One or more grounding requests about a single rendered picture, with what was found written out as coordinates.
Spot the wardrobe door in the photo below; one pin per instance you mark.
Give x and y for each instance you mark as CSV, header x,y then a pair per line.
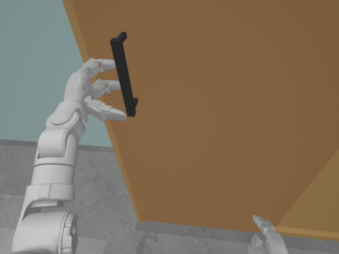
x,y
238,103
318,206

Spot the robot left forearm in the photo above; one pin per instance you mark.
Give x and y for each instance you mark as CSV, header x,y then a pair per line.
x,y
55,161

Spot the robot right hand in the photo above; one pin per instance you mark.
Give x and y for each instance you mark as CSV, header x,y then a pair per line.
x,y
273,242

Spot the handle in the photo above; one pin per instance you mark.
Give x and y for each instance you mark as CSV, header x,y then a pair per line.
x,y
122,70

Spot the robot left upper arm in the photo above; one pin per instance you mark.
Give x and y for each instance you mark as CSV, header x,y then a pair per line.
x,y
47,233

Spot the robot left hand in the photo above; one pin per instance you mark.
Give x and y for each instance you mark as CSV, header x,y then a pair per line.
x,y
79,88

